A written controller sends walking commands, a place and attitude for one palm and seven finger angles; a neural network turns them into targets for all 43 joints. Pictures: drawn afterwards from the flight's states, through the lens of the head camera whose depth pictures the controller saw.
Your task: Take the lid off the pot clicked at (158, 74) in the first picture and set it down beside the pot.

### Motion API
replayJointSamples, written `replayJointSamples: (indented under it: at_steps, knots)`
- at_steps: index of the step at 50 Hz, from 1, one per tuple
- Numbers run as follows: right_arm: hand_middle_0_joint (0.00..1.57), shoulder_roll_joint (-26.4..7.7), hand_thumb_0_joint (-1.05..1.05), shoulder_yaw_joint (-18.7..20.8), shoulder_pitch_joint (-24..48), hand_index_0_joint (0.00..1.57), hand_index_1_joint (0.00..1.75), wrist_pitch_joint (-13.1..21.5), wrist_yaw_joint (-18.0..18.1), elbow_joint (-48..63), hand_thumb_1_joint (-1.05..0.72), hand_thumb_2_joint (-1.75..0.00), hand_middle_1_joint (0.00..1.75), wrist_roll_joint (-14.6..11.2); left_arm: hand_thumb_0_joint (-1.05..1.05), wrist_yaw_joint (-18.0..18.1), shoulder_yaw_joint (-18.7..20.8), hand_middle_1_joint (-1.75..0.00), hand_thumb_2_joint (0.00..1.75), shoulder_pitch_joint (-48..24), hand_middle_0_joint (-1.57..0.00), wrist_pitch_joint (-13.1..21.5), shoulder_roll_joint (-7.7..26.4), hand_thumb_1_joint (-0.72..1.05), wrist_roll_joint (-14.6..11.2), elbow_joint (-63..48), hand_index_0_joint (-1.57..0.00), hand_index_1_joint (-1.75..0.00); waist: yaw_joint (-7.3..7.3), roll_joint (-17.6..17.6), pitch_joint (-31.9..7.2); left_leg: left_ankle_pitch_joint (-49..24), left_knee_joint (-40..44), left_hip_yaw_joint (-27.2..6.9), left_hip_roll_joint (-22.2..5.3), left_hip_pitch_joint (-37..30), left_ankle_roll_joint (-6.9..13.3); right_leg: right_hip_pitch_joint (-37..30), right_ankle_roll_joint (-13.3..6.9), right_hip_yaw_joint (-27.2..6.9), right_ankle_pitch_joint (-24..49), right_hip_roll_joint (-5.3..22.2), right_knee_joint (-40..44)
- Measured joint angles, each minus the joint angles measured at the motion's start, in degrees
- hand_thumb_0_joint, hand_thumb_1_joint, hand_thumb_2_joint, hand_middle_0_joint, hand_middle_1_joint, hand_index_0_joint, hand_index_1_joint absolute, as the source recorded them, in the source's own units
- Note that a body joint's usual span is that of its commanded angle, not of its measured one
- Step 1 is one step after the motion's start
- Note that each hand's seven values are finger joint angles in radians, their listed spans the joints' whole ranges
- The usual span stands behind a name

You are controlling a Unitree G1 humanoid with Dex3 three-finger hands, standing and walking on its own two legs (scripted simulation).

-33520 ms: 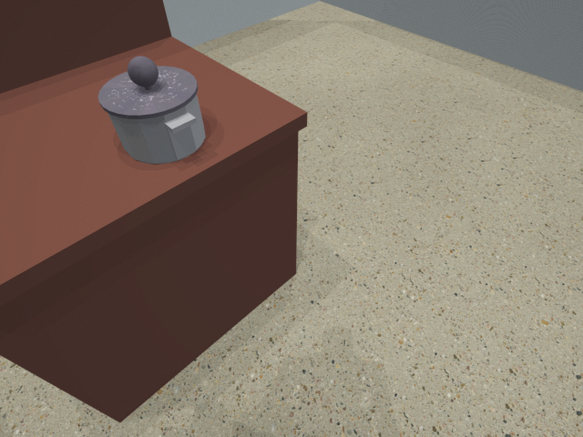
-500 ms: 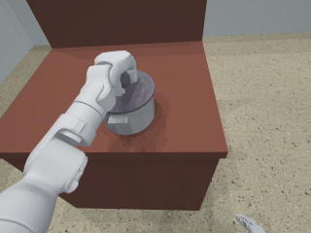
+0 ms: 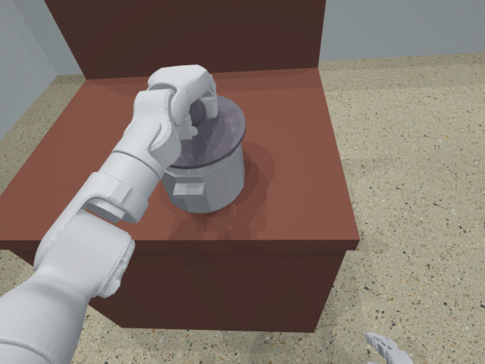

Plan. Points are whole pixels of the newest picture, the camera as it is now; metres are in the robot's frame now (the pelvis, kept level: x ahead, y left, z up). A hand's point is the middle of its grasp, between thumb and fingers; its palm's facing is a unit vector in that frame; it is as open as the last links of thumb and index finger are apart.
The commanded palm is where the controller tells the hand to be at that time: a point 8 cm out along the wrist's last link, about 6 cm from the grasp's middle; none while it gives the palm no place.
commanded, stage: lift the lid straight up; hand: left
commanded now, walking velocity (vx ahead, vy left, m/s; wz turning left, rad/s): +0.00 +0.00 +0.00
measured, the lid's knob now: (190, 111) +0.49 +0.09 +0.18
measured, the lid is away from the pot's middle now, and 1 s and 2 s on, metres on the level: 0.01 0.01 0.05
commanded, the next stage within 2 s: move the lid sideways beside the pot in 1.62 s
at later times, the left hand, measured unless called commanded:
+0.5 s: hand (181, 99) +0.45 +0.08 +0.23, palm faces -0.11 -0.03 -0.99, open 7.5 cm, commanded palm +0.43 +0.09 +0.30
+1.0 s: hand (169, 69) +0.46 +0.09 +0.27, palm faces -0.05 -0.03 -1.00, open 7.5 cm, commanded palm +0.43 +0.10 +0.34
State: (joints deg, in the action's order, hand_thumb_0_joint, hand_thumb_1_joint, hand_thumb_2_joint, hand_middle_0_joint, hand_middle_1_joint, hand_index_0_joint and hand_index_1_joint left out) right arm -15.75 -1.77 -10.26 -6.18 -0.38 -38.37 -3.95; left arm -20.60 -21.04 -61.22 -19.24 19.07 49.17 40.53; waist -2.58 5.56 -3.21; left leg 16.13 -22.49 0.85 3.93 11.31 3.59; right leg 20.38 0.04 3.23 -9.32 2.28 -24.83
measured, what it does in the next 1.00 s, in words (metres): stands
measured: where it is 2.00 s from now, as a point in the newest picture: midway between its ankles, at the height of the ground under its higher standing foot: outside the picture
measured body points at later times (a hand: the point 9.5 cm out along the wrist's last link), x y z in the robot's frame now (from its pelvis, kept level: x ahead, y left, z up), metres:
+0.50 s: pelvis -0.01 +0.00 +0.00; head +0.00 -0.04 +0.45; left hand +0.45 +0.08 +0.28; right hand +0.14 -0.24 -0.12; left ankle -0.06 +0.08 -0.74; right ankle +0.03 -0.12 -0.74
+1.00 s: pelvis -0.01 -0.01 +0.00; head +0.00 -0.05 +0.45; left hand +0.45 +0.09 +0.33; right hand +0.13 -0.26 -0.13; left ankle -0.06 +0.08 -0.74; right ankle +0.03 -0.12 -0.74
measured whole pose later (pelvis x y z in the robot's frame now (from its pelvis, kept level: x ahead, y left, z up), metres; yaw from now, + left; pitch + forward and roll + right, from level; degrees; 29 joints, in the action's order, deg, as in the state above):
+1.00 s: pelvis -0.01 -0.01 +0.00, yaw +0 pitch +4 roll +1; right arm -17.0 -2.6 -9.9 -5.5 0.9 -37.8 -5.0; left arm -24.2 -18.5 -68.6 -20.9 25.3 49.7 38.2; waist -2.4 5.6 -3.2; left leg 15.1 -22.1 1.1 3.3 11.2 2.8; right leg 20.3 -0.8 3.1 -8.1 1.6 -24.2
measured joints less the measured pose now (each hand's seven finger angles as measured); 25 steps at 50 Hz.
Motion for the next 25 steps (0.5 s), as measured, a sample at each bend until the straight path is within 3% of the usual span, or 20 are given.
replayJointSamples:
  at_steps: [16,25]
  knots:
    - [0.2,-0.02,0.01,-0.66,1.13,0.2,0.3,-0.84,-0.25,0.63,-0.91,-0.9,0.3,-0.28,0.02,-0.55,1.32,-0.78,1.05,-1.61,-0.7,-0.69,1.09,0.05,-0.21,-1.85,-0.82,-0.84,0.46,0.08,-0.35,-0.26,0.05,0.32,0.0,-0.37,-0.07,-0.21,-0.08,-0.31,0.32,-0.05,-0.06]
    - [0.2,-0.34,0.01,-0.88,1.78,0.2,0.3,-0.75,0.12,0.78,-0.91,-0.9,0.3,-0.68,0.02,-1.25,-0.07,-0.78,1.05,-2.68,-0.7,-1.22,1.82,0.05,-0.22,-2.89,-0.83,-0.85,0.8,-0.27,-0.14,-0.51,-0.25,0.01,-0.07,-0.34,-0.3,-0.41,-0.34,0.02,0.58,-0.05,-0.09]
